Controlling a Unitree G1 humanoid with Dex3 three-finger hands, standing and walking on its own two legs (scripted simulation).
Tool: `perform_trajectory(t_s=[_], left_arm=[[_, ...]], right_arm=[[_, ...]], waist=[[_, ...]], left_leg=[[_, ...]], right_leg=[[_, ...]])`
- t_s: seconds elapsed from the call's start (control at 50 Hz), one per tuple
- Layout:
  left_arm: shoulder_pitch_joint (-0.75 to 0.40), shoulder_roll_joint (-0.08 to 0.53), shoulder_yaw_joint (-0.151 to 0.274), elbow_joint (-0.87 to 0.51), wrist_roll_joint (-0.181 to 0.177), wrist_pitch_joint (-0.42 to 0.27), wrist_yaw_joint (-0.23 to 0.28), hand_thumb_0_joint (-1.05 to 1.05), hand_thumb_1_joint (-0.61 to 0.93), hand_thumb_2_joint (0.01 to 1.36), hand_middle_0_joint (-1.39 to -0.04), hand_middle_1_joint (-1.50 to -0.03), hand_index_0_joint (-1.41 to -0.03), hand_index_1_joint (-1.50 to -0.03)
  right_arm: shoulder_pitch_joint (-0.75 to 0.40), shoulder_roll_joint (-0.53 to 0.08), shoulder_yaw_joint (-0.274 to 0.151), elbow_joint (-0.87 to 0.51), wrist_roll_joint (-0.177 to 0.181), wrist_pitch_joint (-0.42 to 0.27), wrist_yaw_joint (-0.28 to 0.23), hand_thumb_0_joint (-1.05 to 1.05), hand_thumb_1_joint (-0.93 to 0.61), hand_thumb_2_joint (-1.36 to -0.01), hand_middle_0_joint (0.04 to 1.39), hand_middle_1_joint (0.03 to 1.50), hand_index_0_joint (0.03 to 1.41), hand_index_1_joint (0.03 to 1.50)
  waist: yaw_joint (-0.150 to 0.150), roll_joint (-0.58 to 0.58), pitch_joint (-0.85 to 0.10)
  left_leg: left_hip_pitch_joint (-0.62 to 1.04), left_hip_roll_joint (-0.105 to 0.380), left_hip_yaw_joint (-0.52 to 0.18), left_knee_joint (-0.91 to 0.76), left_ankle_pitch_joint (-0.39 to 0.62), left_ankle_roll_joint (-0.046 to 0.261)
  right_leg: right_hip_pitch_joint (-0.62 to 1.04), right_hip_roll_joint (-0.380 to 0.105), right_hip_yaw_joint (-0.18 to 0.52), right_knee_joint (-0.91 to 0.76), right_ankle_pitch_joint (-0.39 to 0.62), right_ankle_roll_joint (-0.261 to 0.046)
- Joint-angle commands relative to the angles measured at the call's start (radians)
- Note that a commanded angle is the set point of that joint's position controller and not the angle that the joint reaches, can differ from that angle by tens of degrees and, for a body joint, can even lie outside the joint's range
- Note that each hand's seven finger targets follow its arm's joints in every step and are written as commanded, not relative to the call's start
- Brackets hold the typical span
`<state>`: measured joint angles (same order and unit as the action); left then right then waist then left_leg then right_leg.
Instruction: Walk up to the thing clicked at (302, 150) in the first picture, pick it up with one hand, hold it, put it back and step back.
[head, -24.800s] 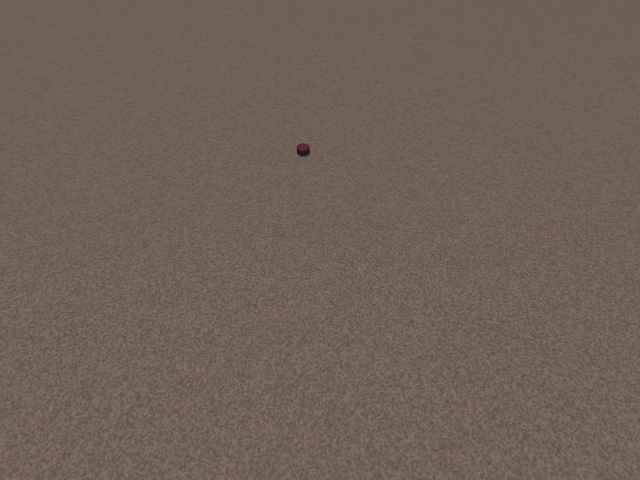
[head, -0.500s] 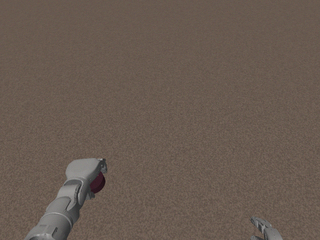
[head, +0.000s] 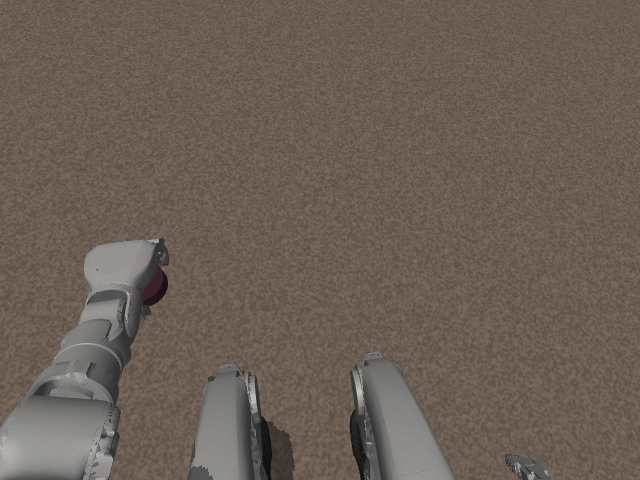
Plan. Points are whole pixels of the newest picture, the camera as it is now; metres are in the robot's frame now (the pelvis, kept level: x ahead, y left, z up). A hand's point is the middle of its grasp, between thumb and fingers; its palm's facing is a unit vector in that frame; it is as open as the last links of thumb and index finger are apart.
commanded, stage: crouch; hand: left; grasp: from above
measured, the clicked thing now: (142, 283) +0.42 +0.24 -0.15
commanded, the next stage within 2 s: lower in 1.18 s
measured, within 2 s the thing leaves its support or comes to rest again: neither
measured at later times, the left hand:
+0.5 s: hand (168, 304) +0.42 +0.25 -0.31, palm faces -0.43 -0.03 -0.90, open 9.0 cm
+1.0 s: hand (179, 309) +0.43 +0.25 -0.38, palm faces -0.44 -0.04 -0.90, open 9.0 cm
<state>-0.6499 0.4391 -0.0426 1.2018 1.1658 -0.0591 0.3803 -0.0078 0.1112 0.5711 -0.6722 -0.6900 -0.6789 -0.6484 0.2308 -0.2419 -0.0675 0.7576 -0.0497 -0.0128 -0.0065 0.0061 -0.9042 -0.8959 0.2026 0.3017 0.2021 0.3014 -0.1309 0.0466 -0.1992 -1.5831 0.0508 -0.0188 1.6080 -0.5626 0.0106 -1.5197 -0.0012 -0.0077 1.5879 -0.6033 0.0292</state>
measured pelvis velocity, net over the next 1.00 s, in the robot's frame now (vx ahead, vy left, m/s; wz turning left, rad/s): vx -0.02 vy -0.01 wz -0.08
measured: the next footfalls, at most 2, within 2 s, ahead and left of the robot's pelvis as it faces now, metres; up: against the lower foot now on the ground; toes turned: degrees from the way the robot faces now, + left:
none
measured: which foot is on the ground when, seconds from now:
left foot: down 0.00-1.00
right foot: down 0.00-1.00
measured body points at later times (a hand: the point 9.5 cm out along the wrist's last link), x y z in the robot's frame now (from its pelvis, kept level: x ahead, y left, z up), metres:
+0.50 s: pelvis -0.02 -0.01 -0.14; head +0.21 +0.03 +0.25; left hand +0.44 +0.24 -0.26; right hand +0.05 -0.28 -0.26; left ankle +0.08 +0.12 -0.53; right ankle +0.06 -0.14 -0.53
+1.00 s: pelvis -0.02 -0.01 -0.21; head +0.21 +0.03 +0.17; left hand +0.45 +0.24 -0.33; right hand +0.01 -0.29 -0.33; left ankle +0.08 +0.12 -0.53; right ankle +0.06 -0.14 -0.53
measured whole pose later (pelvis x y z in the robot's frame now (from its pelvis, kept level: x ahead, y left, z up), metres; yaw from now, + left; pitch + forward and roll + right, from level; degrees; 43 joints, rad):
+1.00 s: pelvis -0.02 -0.01 -0.21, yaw -5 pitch +34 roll -6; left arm -0.89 0.66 0.11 1.42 1.25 -0.19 0.44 -0.01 0.14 0.46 -0.72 -0.63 -0.73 -0.59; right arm 0.14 -0.25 0.01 0.80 -0.15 -0.08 0.12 0.00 -0.91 -0.90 0.20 0.30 0.20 0.30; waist -0.20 -0.01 -0.08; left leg -2.27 0.06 -0.12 2.31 -0.65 -0.01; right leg -2.18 0.04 -0.06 2.28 -0.70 0.02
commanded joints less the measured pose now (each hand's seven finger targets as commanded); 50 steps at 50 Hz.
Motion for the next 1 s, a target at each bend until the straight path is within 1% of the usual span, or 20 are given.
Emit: perform_trajectory(t_s=[0.0,0.04,0.08,0.16,0.18,0.32,0.38,0.42,0.46,0.48,0.52,0.58,0.72,0.74,0.76,0.78,0.8,0.84,0.9,0.98], left_arm=[[-0.345,0.261,0.062,-0.147,0.002,-0.022,0.033,0.0,0.477,0.722,-0.835,-0.763,-0.875,-0.724],[-0.387,0.236,0.046,-0.131,0.002,-0.041,0.032,0.0,0.508,0.706,-0.857,-0.742,-0.898,-0.701],[-0.415,0.314,0.083,-0.136,0.022,-0.058,0.04,0.0,0.493,0.7,-0.857,-0.721,-0.895,-0.683],[-0.421,0.285,0.076,-0.086,0.038,-0.07,0.068,0.0,0.542,0.722,-0.88,-0.757,-0.924,-0.713],[-0.486,0.333,0.1,-0.152,0.036,-0.079,0.077,0.0,0.544,0.7,-0.887,-0.738,-0.93,-0.694],[-0.447,0.344,0.117,-0.026,0.057,-0.064,0.094,0.0,0.537,0.716,-0.906,-0.711,-0.938,-0.68],[-0.511,0.381,0.134,-0.108,0.051,-0.075,0.091,0.0,0.53,0.729,-0.906,-0.706,-0.934,-0.678],[-0.438,0.338,0.123,-0.018,0.049,-0.07,0.083,0.0,0.55,0.727,-0.912,-0.721,-0.945,-0.689],[-0.48,0.418,0.161,-0.067,0.054,-0.083,0.081,0.0,0.541,0.751,-0.915,-0.723,-0.942,-0.696],[-0.454,0.382,0.134,-0.003,0.056,-0.081,0.074,0.0,0.547,0.735,-0.914,-0.714,-0.943,-0.685],[-0.5,0.427,0.165,-0.05,0.059,-0.094,0.077,0.0,0.537,0.704,-0.895,-0.723,-0.932,-0.686],[-0.466,0.395,0.148,0.011,0.056,-0.096,0.072,0.0,0.533,0.675,-0.876,-0.724,-0.919,-0.68],[-0.53,0.426,0.153,0.038,0.06,-0.116,0.083,0.0,0.495,0.637,-0.859,-0.69,-0.897,-0.651],[-0.534,0.449,0.175,0.021,0.066,-0.12,0.085,0.0,0.514,0.63,-0.856,-0.71,-0.902,-0.662],[-0.537,0.467,0.179,0.013,0.071,-0.123,0.088,0.0,0.507,0.639,-0.854,-0.704,-0.898,-0.658],[-0.515,0.435,0.163,0.067,0.075,-0.118,0.087,0.0,0.506,0.651,-0.861,-0.701,-0.9,-0.66],[-0.572,0.464,0.173,0.019,0.076,-0.127,0.09,0.0,0.523,0.636,-0.859,-0.711,-0.905,-0.663],[-0.545,0.461,0.171,0.078,0.078,-0.123,0.096,0.0,0.48,0.634,-0.844,-0.695,-0.883,-0.655],[-0.553,0.504,0.201,0.058,0.078,-0.131,0.102,0.0,0.469,0.634,-0.828,-0.698,-0.869,-0.656],[-0.566,0.496,0.175,0.114,0.075,-0.133,0.097,0.0,0.461,0.631,-0.827,-0.705,-0.865,-0.665]], right_arm=[[0.092,-0.198,-0.065,-0.073,-0.01,-0.041,-0.009,0.0,-0.895,-0.897,0.199,0.299,0.2,0.299],[0.098,-0.199,-0.058,-0.061,-0.015,-0.051,-0.003,0.0,-0.893,-0.896,0.2,0.299,0.2,0.299],[0.1,-0.207,-0.056,-0.051,-0.019,-0.058,0.003,0.0,-0.893,-0.896,0.2,0.299,0.2,0.299],[0.106,-0.204,-0.042,-0.029,-0.036,-0.072,0.024,0.0,-0.896,-0.898,0.199,0.299,0.2,0.299],[0.118,-0.201,-0.041,-0.019,-0.038,-0.074,0.028,0.0,-0.897,-0.899,0.199,0.299,0.2,0.299],[0.106,-0.217,-0.033,-0.011,-0.058,-0.08,0.058,0.0,-0.903,-0.902,0.199,0.299,0.2,0.299],[0.11,-0.209,-0.034,-0.001,-0.064,-0.079,0.07,0.0,-0.904,-0.902,0.199,0.299,0.2,0.299],[0.121,-0.211,-0.031,-0.007,-0.069,-0.08,0.08,0.0,-0.907,-0.902,0.199,0.299,0.199,0.299],[0.119,-0.203,-0.021,-0.007,-0.07,-0.078,0.087,0.0,-0.908,-0.903,0.199,0.299,0.2,0.299],[0.112,-0.214,-0.032,0.002,-0.071,-0.076,0.087,0.0,-0.905,-0.902,0.199,0.299,0.2,0.299],[0.115,-0.205,-0.021,0.003,-0.076,-0.073,0.092,0.0,-0.906,-0.901,0.199,0.299,0.2,0.299],[0.108,-0.22,-0.026,0.002,-0.077,-0.073,0.1,0.0,-0.902,-0.899,0.2,0.299,0.2,0.299],[0.097,-0.225,-0.018,0.01,-0.082,-0.074,0.109,0.0,-0.905,-0.901,0.2,0.299,0.2,0.299],[0.114,-0.234,-0.019,0.016,-0.084,-0.075,0.111,0.0,-0.905,-0.9,0.2,0.299,0.2,0.299],[0.107,-0.235,-0.02,0.019,-0.085,-0.075,0.111,0.0,-0.903,-0.9,0.2,0.299,0.2,0.299],[0.098,-0.234,-0.015,0.014,-0.086,-0.075,0.112,0.0,-0.904,-0.901,0.2,0.299,0.2,0.299],[0.103,-0.241,-0.018,0.019,-0.088,-0.076,0.113,0.0,-0.903,-0.9,0.2,0.299,0.2,0.299],[0.092,-0.24,-0.009,0.014,-0.089,-0.075,0.114,0.0,-0.906,-0.901,0.2,0.3,0.2,0.3],[0.101,-0.242,-0.005,0.022,-0.094,-0.074,0.115,0.0,-0.902,-0.899,0.2,0.3,0.2,0.3],[0.093,-0.243,0.007,0.023,-0.097,-0.076,0.117,0.0,-0.905,-0.901,0.2,0.3,0.2,0.3]], waist=[[0.004,0.059,-0.557],[-0.031,0.069,-0.524],[-0.009,0.101,-0.587],[-0.032,0.135,-0.593],[-0.026,0.145,-0.636],[-0.032,0.192,-0.617],[-0.027,0.221,-0.662],[-0.046,0.173,-0.635],[-0.027,0.176,-0.646],[-0.039,0.174,-0.605],[-0.035,0.171,-0.626],[-0.042,0.145,-0.581],[-0.046,0.186,-0.574],[-0.053,0.176,-0.57],[-0.038,0.203,-0.576],[-0.048,0.206,-0.568],[-0.057,0.218,-0.572],[-0.055,0.202,-0.551],[-0.045,0.198,-0.576],[-0.06,0.171,-0.536]], left_leg=[[0.321,-0.039,-0.02,-0.102,0.047,0.007],[0.276,-0.037,-0.041,-0.066,-0.002,0.004],[0.278,-0.036,-0.049,-0.025,0.0,0.001],[0.223,-0.036,-0.044,0.054,0.018,0.001],[0.22,-0.035,-0.036,0.081,0.05,0.004],[0.159,-0.029,-0.037,0.184,0.081,-0.001],[0.151,-0.026,-0.023,0.237,0.116,0.001],[0.109,-0.028,-0.022,0.269,0.133,0.007],[0.069,-0.026,-0.013,0.299,0.142,0.01],[0.037,-0.026,-0.011,0.308,0.105,0.011],[0.008,-0.024,-0.009,0.335,0.112,0.013],[-0.045,-0.025,-0.009,0.354,0.068,0.015],[-0.09,-0.023,-0.012,0.408,0.043,0.012],[-0.071,-0.021,-0.025,0.409,0.051,0.01],[-0.057,-0.018,-0.024,0.415,0.054,0.006],[-0.061,-0.019,-0.025,0.424,0.052,0.006],[-0.066,-0.018,-0.025,0.431,0.046,0.007],[-0.12,-0.022,-0.015,0.45,0.025,0.011],[-0.139,-0.024,-0.009,0.473,0.03,0.012],[-0.196,-0.024,-0.008,0.503,-0.001,0.017]], right_leg=[[0.086,0.029,-0.053,-0.121,0.094,-0.069],[-0.012,0.028,-0.063,-0.074,0.054,-0.072],[-0.06,0.029,-0.07,-0.021,0.048,-0.074],[-0.127,0.026,-0.075,0.042,0.07,-0.072],[-0.119,0.031,-0.077,0.056,0.098,-0.072],[-0.221,0.026,-0.092,0.169,0.124,-0.07],[-0.22,0.035,-0.093,0.204,0.158,-0.07],[-0.207,0.033,-0.096,0.217,0.179,-0.063],[-0.201,0.042,-0.094,0.239,0.197,-0.063],[-0.23,0.044,-0.095,0.245,0.165,-0.063],[-0.22,0.05,-0.096,0.265,0.178,-0.061],[-0.255,0.053,-0.103,0.281,0.134,-0.06],[-0.314,0.059,-0.111,0.352,0.109,-0.066],[-0.336,0.053,-0.12,0.369,0.116,-0.065],[-0.355,0.053,-0.121,0.385,0.114,-0.069],[-0.366,0.054,-0.12,0.392,0.115,-0.068],[-0.379,0.055,-0.123,0.398,0.113,-0.068],[-0.378,0.057,-0.121,0.402,0.095,-0.068],[-0.363,0.058,-0.122,0.419,0.094,-0.065],[-0.373,0.063,-0.124,0.428,0.07,-0.063]])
